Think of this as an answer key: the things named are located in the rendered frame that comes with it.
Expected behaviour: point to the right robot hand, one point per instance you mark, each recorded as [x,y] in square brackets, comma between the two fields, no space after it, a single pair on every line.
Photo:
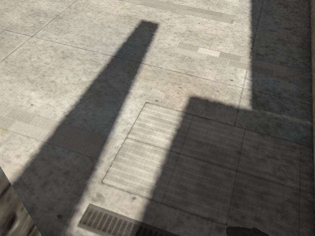
[244,231]

